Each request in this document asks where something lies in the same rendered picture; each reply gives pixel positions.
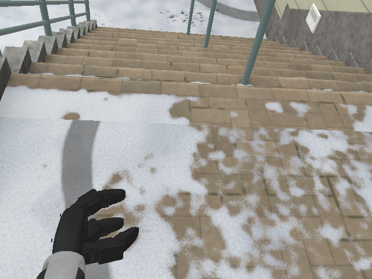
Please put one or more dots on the stairs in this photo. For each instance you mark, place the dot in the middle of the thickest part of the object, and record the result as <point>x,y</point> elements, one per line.
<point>132,54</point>

